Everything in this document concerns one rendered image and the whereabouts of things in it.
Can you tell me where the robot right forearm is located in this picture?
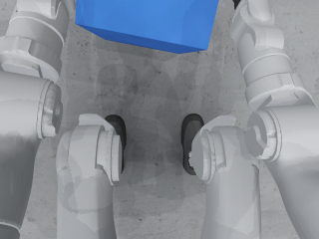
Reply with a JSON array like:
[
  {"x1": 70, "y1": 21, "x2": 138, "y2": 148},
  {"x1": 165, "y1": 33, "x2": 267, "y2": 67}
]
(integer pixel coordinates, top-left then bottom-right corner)
[{"x1": 229, "y1": 0, "x2": 319, "y2": 111}]

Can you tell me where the robot right upper arm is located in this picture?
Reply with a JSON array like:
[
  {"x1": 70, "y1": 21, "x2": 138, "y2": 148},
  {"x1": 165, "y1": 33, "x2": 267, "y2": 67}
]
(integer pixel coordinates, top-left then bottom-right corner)
[{"x1": 244, "y1": 104, "x2": 319, "y2": 239}]

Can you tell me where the carton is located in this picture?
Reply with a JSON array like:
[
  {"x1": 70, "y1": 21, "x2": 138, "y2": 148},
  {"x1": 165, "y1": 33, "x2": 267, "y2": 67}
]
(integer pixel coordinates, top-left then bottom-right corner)
[{"x1": 75, "y1": 0, "x2": 219, "y2": 54}]

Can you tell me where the robot right thigh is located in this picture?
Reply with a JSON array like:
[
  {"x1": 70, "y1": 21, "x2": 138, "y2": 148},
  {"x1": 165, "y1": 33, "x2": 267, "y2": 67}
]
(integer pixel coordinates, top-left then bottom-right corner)
[{"x1": 194, "y1": 125, "x2": 262, "y2": 239}]

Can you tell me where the robot left forearm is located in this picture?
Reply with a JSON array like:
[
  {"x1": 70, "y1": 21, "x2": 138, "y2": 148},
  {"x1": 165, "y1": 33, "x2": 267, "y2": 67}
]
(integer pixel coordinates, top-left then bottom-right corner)
[{"x1": 0, "y1": 0, "x2": 76, "y2": 84}]

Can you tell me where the robot left upper arm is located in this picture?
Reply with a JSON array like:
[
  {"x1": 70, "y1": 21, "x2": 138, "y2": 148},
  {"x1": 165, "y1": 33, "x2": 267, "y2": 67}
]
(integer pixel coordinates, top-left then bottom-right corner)
[{"x1": 0, "y1": 70, "x2": 64, "y2": 239}]

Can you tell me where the robot left shin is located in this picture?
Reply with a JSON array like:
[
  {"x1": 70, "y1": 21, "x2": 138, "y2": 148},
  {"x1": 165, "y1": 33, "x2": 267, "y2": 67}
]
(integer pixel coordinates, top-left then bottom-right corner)
[{"x1": 56, "y1": 114, "x2": 117, "y2": 175}]

